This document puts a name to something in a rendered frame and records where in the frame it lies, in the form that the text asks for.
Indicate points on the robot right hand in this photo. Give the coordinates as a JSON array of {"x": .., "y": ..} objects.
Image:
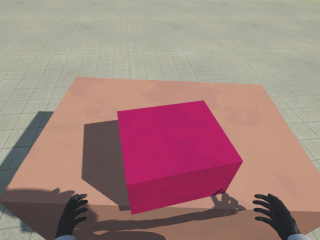
[{"x": 281, "y": 219}]

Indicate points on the robot left hand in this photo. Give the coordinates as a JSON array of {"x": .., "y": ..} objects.
[{"x": 67, "y": 223}]

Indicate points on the carton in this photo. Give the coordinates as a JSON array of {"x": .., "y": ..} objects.
[{"x": 174, "y": 154}]

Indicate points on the pedestal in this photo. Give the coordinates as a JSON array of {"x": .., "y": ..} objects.
[{"x": 79, "y": 151}]

